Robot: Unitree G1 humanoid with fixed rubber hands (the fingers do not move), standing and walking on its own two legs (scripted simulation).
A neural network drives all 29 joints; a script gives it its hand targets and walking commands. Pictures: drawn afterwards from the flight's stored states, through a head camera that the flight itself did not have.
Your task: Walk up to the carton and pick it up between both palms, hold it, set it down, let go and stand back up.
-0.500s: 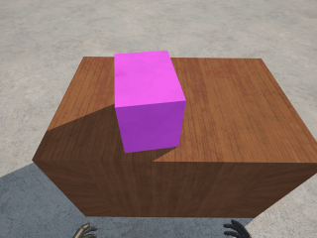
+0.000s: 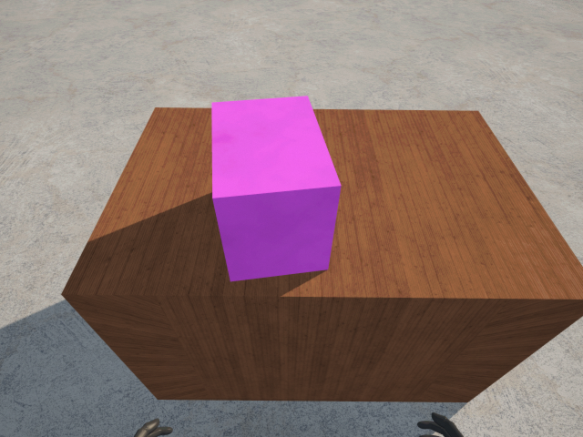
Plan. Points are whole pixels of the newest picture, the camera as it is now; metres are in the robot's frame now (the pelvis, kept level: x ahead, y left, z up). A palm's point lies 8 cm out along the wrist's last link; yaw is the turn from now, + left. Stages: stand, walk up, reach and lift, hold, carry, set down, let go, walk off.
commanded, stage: stand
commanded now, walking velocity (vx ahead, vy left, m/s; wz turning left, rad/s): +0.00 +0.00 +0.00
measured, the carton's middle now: (270, 186) +0.57 +0.04 +0.01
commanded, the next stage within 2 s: walk up in 0.52 s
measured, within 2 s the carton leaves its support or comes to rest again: neither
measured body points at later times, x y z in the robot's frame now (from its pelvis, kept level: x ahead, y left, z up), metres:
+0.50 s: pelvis +0.00 +0.00 +0.00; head +0.01 +0.00 +0.45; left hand +0.11 +0.23 -0.11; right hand +0.11 -0.23 -0.11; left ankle +0.01 +0.12 -0.72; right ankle +0.01 -0.12 -0.72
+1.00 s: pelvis +0.05 +0.04 +0.01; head +0.05 +0.06 +0.46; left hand +0.06 +0.31 -0.14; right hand +0.14 -0.22 -0.10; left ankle +0.03 +0.12 -0.73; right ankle +0.01 -0.11 -0.69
